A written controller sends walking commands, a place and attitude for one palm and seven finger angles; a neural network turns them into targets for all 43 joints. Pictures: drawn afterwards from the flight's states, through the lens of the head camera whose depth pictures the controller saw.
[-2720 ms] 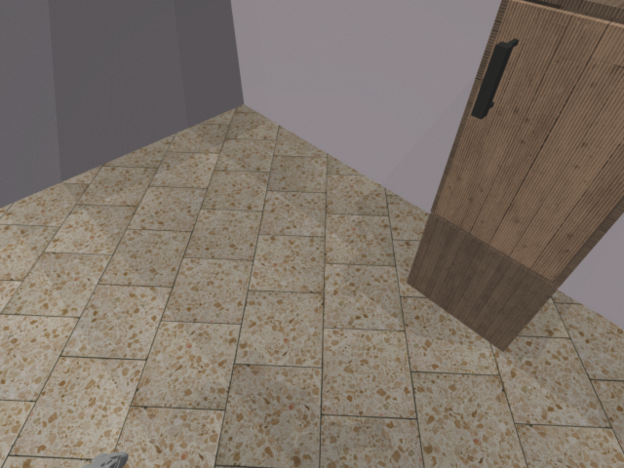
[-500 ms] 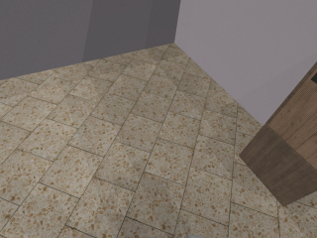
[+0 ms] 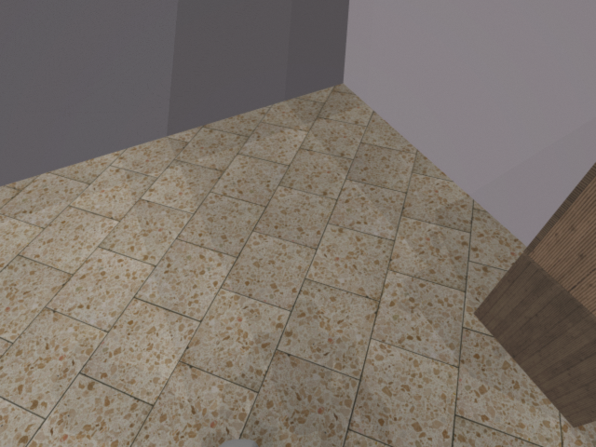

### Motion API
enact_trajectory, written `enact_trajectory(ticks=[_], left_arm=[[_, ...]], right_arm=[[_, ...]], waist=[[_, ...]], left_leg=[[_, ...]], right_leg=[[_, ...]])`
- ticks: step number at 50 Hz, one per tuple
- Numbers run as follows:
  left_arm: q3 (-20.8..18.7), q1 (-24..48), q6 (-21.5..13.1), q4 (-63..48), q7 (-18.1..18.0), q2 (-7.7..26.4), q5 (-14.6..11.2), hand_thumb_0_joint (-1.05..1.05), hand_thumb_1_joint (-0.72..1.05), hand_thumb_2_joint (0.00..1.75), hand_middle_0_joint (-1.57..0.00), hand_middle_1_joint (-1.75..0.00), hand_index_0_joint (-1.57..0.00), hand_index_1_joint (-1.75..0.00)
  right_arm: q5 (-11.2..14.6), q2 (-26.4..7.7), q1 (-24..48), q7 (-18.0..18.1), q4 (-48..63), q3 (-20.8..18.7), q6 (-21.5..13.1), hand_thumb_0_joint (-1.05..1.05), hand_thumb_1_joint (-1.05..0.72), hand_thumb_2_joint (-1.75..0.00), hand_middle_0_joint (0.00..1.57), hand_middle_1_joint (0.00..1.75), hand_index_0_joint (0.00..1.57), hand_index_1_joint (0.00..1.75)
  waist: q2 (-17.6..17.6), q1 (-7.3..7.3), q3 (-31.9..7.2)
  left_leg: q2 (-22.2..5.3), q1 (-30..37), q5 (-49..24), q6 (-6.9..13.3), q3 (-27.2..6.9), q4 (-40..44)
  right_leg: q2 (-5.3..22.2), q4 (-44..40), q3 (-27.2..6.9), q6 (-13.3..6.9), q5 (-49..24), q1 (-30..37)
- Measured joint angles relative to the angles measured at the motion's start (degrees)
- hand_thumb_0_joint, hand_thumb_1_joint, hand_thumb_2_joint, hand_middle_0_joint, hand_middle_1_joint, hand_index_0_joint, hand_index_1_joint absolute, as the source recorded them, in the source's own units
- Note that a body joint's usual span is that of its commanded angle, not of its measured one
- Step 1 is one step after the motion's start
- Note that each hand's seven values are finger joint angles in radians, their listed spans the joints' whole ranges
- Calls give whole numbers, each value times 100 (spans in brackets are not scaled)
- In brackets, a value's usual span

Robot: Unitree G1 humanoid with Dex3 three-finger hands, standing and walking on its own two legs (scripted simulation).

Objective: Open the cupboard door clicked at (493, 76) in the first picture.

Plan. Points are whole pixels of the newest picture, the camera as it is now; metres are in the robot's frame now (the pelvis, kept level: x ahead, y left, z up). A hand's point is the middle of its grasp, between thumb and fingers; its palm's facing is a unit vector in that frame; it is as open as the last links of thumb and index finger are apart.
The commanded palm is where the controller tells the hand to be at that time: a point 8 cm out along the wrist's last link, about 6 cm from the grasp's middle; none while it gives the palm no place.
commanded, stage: turn to face it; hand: left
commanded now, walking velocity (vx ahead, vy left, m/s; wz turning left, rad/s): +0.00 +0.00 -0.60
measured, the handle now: out of the picture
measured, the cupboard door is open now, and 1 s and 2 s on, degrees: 0 0 0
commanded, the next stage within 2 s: take the last steps up to it in 1.62 s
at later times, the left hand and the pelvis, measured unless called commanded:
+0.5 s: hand out of the picture +0.10 +0.27 -0.19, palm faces -0.17 -0.96 -0.20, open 7.4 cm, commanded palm none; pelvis +0.02 +0.07 -0.01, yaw -17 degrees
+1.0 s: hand (221, 394) +0.22 +0.15 -0.16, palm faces -0.62 -0.75 -0.23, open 7.4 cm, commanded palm none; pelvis +0.00 +0.07 -0.01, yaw -37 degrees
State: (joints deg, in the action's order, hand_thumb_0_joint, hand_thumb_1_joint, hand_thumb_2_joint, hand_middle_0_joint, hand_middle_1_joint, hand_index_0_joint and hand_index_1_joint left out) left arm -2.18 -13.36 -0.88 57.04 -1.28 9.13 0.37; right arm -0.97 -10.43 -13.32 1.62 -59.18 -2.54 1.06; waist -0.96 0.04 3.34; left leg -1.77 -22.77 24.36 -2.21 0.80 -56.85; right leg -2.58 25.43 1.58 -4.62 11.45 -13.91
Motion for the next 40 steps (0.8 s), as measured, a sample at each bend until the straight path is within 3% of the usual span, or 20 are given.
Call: enact_trajectory(ticks=[7,14,18,20,22,25,29,33,40], left_arm=[[-57,-324,139,67,54,8,23,0,92,90,-20,-30,-20,-30],[-128,-478,215,2,68,59,68,1,91,90,-20,-30,-20,-30],[-186,-426,285,-64,65,184,87,1,91,90,-20,-30,-20,-30],[-219,-378,324,-102,64,280,74,1,90,90,-20,-30,-20,-30],[-263,-290,382,-131,70,418,27,1,90,90,-20,-30,-20,-30],[-343,-144,448,-165,104,596,73,1,91,90,-20,-30,-20,-30],[-432,-21,499,-277,194,799,112,1,91,90,-19,-30,-20,-30],[-448,72,562,-356,227,883,103,1,91,90,-19,-30,-20,-30],[-377,319,671,-418,263,761,92,1,91,90,-19,-30,-20,-30]], right_arm=[[-8,-95,608,-21,288,-65,115,0,-91,-90,20,30,20,30],[33,-135,901,0,428,-72,171,0,-91,-90,20,30,20,30],[84,-91,992,15,566,-50,117,0,-91,-90,20,30,20,30],[109,-60,994,27,640,-25,58,0,-91,-90,20,30,20,30],[95,1,964,43,691,4,-32,0,-91,-90,20,30,20,30],[34,71,827,14,765,81,-16,0,-91,-90,21,30,20,30],[-8,113,565,24,793,129,-9,0,-91,-90,21,30,20,30],[-4,107,293,26,751,122,-50,0,-91,-90,21,30,20,30],[-14,50,-158,4,574,52,-61,0,-91,-90,21,30,20,30]], waist=[[-64,-139,91],[66,-328,42],[218,-382,10],[304,-381,-18],[451,-339,0],[530,-332,24],[493,-258,-8],[421,-179,-27],[295,32,54]], left_leg=[[-172,-563,-500,-189,-198,-131],[-48,-256,-226,-208,-217,593],[98,150,-97,-136,-201,1408],[162,508,-389,-83,-185,2168],[210,750,-913,181,-41,2640],[125,920,-799,443,247,2663],[-34,1162,-862,505,542,2947],[-152,1273,-890,542,836,3070],[-338,1289,-839,531,1340,3050]], right_leg=[[-224,-247,-368,-5,-143,34],[-316,-115,-786,112,-78,-38],[-343,54,-1044,259,-19,-167],[-374,236,-1185,365,51,-281],[-373,745,-1280,458,458,-483],[-271,2520,-822,664,1454,-1070],[36,4122,-456,845,1233,-1531],[321,4408,-411,961,969,-1546],[596,3744,-253,1017,1054,-1278]])
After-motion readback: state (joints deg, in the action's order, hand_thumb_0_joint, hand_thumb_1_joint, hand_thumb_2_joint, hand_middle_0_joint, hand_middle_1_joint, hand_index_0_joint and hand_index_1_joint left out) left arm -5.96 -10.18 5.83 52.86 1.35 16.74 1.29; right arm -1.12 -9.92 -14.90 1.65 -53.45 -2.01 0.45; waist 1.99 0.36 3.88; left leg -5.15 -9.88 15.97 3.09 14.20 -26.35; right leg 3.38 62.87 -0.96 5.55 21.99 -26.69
